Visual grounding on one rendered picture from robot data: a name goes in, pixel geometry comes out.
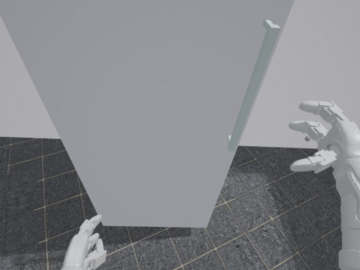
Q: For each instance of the fridge door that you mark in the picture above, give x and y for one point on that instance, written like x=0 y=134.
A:
x=143 y=94

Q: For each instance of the handle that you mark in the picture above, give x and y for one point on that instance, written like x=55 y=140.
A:
x=259 y=68

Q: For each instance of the robot right hand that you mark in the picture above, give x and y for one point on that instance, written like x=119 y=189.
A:
x=344 y=136

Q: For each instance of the right robot forearm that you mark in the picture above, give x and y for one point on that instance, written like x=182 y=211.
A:
x=347 y=176

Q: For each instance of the robot left hand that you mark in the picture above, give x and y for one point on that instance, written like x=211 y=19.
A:
x=78 y=252

